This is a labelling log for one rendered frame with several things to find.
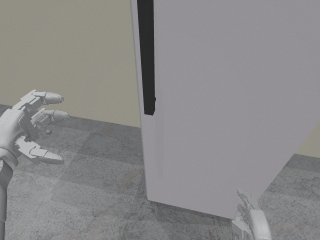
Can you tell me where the robot left hand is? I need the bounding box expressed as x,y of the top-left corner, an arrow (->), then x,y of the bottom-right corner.
0,89 -> 70,165

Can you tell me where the handle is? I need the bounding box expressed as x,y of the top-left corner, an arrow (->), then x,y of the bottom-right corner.
137,0 -> 156,116

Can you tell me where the left robot forearm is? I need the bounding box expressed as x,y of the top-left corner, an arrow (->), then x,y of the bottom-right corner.
0,147 -> 19,240

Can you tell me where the fridge door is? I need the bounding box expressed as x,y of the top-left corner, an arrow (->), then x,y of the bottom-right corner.
131,0 -> 320,220

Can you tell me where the robot right hand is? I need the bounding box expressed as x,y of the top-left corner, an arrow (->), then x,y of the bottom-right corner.
232,188 -> 272,240

